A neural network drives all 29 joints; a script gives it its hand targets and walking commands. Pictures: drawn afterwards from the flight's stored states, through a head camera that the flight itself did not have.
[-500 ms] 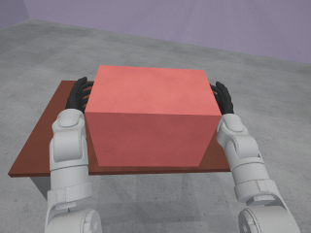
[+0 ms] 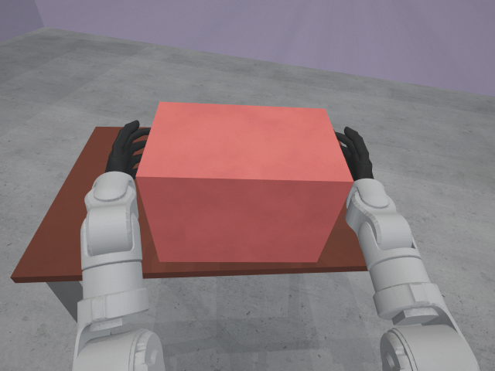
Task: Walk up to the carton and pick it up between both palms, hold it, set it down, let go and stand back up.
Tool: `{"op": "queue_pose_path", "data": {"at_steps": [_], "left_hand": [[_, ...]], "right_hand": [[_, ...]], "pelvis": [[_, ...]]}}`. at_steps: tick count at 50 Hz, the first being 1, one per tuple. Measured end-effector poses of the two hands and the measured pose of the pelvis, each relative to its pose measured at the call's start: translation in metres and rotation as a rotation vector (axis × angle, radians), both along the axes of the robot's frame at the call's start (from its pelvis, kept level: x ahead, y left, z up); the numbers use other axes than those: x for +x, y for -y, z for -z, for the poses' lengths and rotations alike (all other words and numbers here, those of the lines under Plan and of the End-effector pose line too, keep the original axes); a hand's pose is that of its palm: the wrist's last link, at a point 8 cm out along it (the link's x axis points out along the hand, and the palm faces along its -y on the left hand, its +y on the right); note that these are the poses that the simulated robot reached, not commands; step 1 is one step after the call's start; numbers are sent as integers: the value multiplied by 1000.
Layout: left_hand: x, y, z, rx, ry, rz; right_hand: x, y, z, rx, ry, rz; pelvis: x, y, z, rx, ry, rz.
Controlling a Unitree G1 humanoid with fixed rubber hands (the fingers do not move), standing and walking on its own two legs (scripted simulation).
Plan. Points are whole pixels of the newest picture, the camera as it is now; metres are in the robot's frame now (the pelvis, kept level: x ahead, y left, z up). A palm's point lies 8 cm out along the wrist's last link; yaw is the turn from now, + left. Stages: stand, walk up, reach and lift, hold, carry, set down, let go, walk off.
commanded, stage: hold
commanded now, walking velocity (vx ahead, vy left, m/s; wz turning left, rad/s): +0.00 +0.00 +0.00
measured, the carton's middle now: (241, 185) +0.38 +0.00 +0.13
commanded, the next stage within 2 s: none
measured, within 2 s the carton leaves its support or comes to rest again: neither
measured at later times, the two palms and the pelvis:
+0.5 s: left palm (121, 173) +0.35 +0.18 +0.19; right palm (359, 178) +0.35 -0.18 +0.18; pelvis +0.00 +0.00 +0.00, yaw +0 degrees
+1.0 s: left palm (115, 175) +0.35 +0.19 +0.18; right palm (354, 177) +0.35 -0.17 +0.18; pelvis -0.01 +0.00 +0.00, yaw +0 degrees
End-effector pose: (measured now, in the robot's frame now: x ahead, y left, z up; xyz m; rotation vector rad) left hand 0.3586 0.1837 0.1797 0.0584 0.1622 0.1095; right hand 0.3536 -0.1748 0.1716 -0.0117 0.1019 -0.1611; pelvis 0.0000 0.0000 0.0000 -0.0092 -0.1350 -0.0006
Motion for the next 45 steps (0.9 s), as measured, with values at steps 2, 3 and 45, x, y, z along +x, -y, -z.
{"op": "queue_pose_path", "data": {"at_steps": [2, 3, 45], "left_hand": [[0, -1, 0, -3, 2, -3], [0, -2, 0, -6, 5, -4], [-8, -7, 1, -14, -3, -10]], "right_hand": [[1, -1, -1, 0, 2, -2], [1, -2, -1, -1, 5, -4], [-5, -7, -4, 1, -3, -7]], "pelvis": [[1, 0, 0, 0, 1, 1], [1, 0, 0, 0, -1, 0], [-4, 0, 0, 0, 13, 1]]}}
